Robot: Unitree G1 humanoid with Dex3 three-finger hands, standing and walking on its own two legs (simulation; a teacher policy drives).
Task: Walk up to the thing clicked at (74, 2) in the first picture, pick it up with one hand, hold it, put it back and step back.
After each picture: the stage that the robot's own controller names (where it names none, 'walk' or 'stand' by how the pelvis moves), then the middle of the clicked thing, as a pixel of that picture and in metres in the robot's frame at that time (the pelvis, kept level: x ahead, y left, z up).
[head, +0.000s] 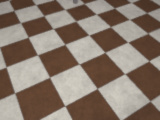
stand; out of the picture +2.32 +0.12 -0.65
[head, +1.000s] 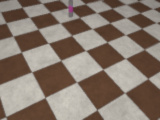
walk; (70, 9) +2.17 +0.13 -0.65
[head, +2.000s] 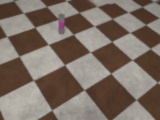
walk; (61, 24) +1.50 +0.15 -0.65
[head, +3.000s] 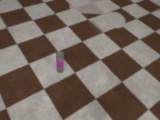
walk; (60, 62) +0.97 +0.16 -0.65
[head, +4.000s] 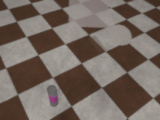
walk; (53, 96) +0.61 +0.19 -0.65
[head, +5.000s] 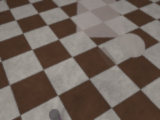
stand; out of the picture +0.43 +0.21 -0.63
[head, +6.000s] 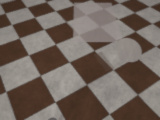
stand; out of the picture +0.39 +0.21 -0.66
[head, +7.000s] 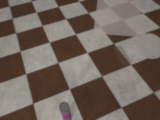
stand; (65, 112) +0.46 +0.19 -0.65
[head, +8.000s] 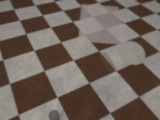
stand; out of the picture +0.44 +0.18 -0.64
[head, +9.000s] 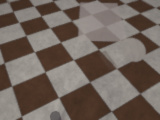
stand; out of the picture +0.44 +0.19 -0.66
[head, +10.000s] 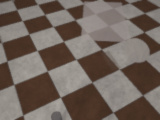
stand; out of the picture +0.43 +0.19 -0.66
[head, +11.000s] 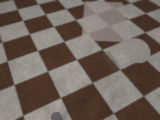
stand; out of the picture +0.42 +0.19 -0.66
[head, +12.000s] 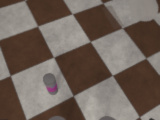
go down; (51, 85) +0.46 +0.18 -0.51
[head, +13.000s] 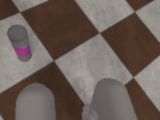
go down; (21, 46) +0.51 +0.22 -0.26
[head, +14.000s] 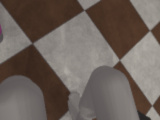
close in; out of the picture +0.50 +0.25 -0.21
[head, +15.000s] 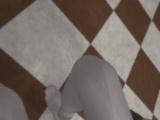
close; out of the picture +0.49 +0.28 -0.17
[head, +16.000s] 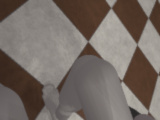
lift; out of the picture +0.47 +0.28 -0.17
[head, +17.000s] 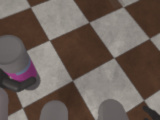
lift; (21, 69) +0.35 +0.19 +0.01
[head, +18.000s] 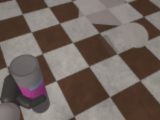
hold; (34, 88) +0.31 +0.17 +0.02
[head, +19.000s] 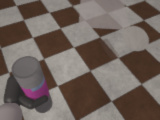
hold; (36, 89) +0.31 +0.16 +0.02
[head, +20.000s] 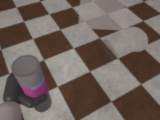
hold; (35, 88) +0.31 +0.17 +0.03
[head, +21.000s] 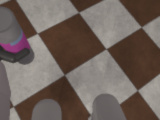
crouch; (15, 42) +0.45 +0.19 -0.02
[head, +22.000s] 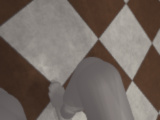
lower; out of the picture +0.49 +0.28 -0.18
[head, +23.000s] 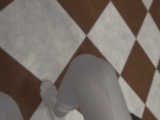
lower; out of the picture +0.49 +0.30 -0.18
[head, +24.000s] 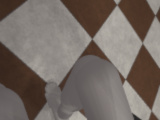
lower; out of the picture +0.47 +0.29 -0.18
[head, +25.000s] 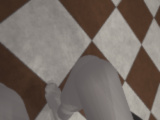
lower; out of the picture +0.48 +0.29 -0.17
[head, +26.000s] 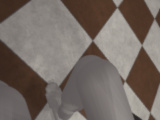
lower; out of the picture +0.47 +0.28 -0.17
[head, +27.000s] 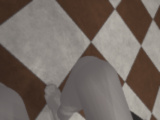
open; out of the picture +0.47 +0.29 -0.18
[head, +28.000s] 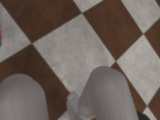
stand; out of the picture +0.48 +0.26 -0.20
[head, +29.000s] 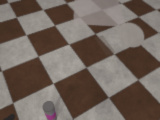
stand; (50, 113) +0.43 +0.18 -0.57
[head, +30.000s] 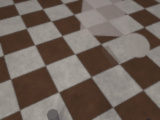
stand; out of the picture +0.42 +0.19 -0.60
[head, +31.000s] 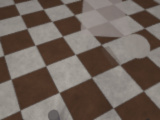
stand; out of the picture +0.42 +0.18 -0.60
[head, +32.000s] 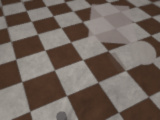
stand; out of the picture +0.44 +0.16 -0.65
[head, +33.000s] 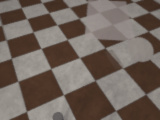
stand; out of the picture +0.42 +0.18 -0.66
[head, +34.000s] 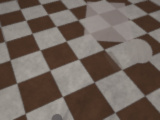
stand; out of the picture +0.41 +0.19 -0.66
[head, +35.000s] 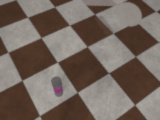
walk; (57, 87) +0.53 +0.17 -0.63
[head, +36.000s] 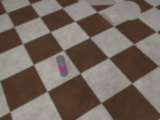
walk; (62, 66) +0.82 +0.25 -0.64
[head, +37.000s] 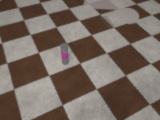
stand; (64, 54) +1.06 +0.19 -0.64
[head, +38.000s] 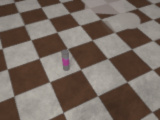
stand; (65, 60) +1.02 +0.18 -0.66
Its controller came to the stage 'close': yes
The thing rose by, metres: 0.69
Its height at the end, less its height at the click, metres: +0.00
